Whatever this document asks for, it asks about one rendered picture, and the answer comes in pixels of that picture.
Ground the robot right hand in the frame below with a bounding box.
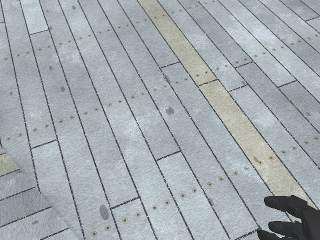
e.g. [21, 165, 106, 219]
[257, 195, 320, 240]

